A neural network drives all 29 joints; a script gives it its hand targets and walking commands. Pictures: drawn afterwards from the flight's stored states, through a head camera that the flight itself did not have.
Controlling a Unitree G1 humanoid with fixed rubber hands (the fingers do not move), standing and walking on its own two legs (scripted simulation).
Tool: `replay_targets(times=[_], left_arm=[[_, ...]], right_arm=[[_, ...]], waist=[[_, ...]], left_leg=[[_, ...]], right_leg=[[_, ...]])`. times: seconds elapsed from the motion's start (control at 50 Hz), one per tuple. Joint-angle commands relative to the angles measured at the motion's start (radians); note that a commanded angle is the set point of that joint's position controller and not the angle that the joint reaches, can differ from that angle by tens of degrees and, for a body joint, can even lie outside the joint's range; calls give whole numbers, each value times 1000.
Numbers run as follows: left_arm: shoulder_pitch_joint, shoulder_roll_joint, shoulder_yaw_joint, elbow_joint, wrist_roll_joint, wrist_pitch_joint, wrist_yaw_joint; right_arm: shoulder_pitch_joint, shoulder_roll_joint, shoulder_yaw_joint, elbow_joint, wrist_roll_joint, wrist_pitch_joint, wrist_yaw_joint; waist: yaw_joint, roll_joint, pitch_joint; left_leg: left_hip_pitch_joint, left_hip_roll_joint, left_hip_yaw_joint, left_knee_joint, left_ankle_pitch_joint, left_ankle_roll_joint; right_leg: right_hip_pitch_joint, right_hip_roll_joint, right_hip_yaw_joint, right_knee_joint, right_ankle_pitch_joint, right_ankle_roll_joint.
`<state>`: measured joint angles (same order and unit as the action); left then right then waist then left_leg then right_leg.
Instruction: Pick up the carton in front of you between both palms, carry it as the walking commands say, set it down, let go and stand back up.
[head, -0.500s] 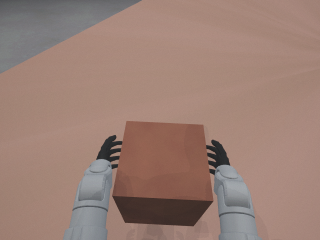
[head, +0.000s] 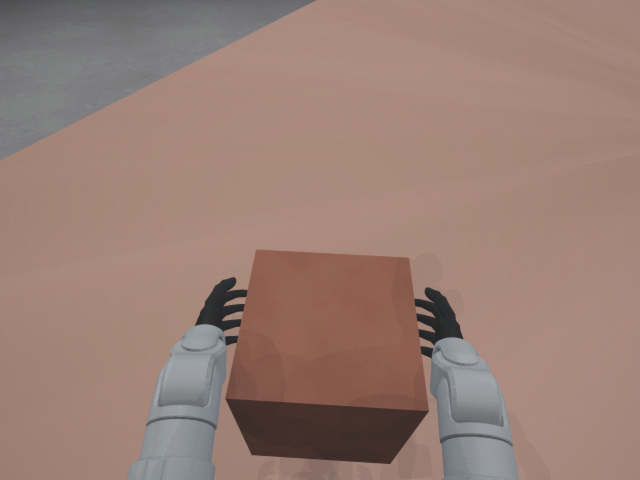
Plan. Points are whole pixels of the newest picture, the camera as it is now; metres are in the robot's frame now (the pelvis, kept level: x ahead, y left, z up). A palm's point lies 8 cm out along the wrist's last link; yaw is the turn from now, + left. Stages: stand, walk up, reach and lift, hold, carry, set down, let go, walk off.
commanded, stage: hold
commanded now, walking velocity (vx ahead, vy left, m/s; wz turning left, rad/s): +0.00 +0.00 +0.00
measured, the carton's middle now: (326, 361) +0.29 +0.00 -0.05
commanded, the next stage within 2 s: set down in 0.30 s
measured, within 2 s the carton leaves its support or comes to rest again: neither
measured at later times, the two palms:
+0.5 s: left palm (221, 334) +0.28 +0.13 +0.05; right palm (457, 333) +0.30 -0.17 +0.04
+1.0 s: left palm (240, 367) +0.33 +0.14 -0.16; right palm (412, 370) +0.35 -0.15 -0.17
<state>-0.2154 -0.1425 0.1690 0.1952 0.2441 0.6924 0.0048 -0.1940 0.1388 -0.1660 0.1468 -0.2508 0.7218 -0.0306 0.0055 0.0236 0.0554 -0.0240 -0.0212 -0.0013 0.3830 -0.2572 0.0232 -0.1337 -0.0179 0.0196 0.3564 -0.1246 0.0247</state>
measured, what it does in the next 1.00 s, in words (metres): lowers itself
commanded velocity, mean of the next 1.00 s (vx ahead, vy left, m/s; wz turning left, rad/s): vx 0.00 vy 0.00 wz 0.00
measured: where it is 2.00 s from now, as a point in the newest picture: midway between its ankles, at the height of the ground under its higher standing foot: outside the picture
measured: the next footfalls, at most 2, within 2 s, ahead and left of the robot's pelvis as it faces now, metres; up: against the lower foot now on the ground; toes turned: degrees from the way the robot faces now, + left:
none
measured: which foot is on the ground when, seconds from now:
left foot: down 0.00-1.00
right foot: down 0.00-1.00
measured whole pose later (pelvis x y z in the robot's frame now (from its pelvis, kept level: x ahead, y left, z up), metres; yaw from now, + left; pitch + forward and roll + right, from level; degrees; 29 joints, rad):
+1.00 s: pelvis -0.05 -0.02 -0.08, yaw +4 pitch +28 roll +1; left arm -0.60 -0.14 0.39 0.55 0.23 0.13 0.03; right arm -0.59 0.11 -0.40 0.52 -0.25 0.15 -0.02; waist -0.01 0.03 0.00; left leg -1.10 -0.09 -0.09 1.01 -0.39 -0.01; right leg -1.17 0.04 0.09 0.95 -0.26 0.03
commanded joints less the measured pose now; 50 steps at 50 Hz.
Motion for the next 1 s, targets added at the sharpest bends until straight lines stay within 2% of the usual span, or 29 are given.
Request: replay_targets(times=[0.0, 0.1, 0.18, 0.34, 0.44, 0.5, 0.58, 0.66, 0.72, 0.84, 0.92, 0.98], left_arm=[[-418, -886, -496, -30, -217, -35, -207], [-476, -903, -482, 17, -218, -33, -233], [-503, -922, -449, 64, -204, -32, -246], [-596, -936, -375, 152, -170, -48, -277], [-767, -883, -230, 315, -87, -101, -306], [-839, -827, -98, 420, -3, -136, -293], [-844, -723, 69, 497, 108, -178, -242], [-787, -629, 145, 510, 162, -255, -203], [-761, -634, 97, 497, 133, -360, -196], [-831, -769, -128, 474, 9, -566, -182], [-878, -848, -311, 388, -77, -616, -153], [-886, -874, -384, 349, -119, -603, -137]], right_arm=[[-420, 874, 516, -36, 223, -44, 230], [-443, 898, 475, 32, 201, -42, 241], [-492, 922, 467, 68, 202, -38, 261], [-616, 973, 448, 125, 208, -31, 293], [-748, 990, 301, 308, 154, -62, 289], [-816, 941, 162, 421, 77, -92, 257], [-828, 808, -5, 486, -31, -145, 208], [-759, 665, -100, 497, -107, -249, 180], [-743, 643, -64, 484, -99, -364, 172], [-836, 781, 177, 477, 0, -570, 178], [-882, 831, 331, 407, 72, -622, 187], [-886, 834, 379, 377, 98, -609, 195]], waist=[[-9, -2, -256], [-22, 8, -213], [-9, 6, -195], [14, -36, -195], [9, -57, -157], [-2, -51, -114], [0, -33, -90], [-11, -26, -144], [-21, -28, -266], [-5, -14, -636], [-23, -16, -991], [-33, -13, -1116]], left_leg=[[-100, -39, -109, -80, 300, -25], [-180, -37, -102, -102, 148, -19], [-229, -37, -96, -117, 54, -6], [-279, -46, -78, -105, -77, 24], [-327, -54, -62, -27, -169, 31], [-370, -60, -61, 32, -187, 33], [-438, -65, -65, 89, -163, 33], [-543, -77, -58, 158, -77, 16], [-637, -98, -50, 232, 7, -3], [-816, -122, -64, 396, 156, -34], [-873, -133, -55, 533, 287, -65], [-901, -133, -56, 606, 304, -77]], right_leg=[[242, 128, 35, 15, 183, -29], [261, 117, 34, 6, 92, -35], [283, 106, 34, 1, 34, -30], [300, 80, 50, -16, -111, -13], [221, 57, 83, -11, -300, -8], [153, 52, 96, 10, -360, -7], [75, 65, 87, 75, -299, -12], [-49, 86, 64, 184, -110, -17], [-113, 106, 50, 274, 57, -13], [-212, 130, 52, 484, 254, -22], [-271, 142, 42, 634, 381, -14], [-397, 151, 21, 702, 339, -7]])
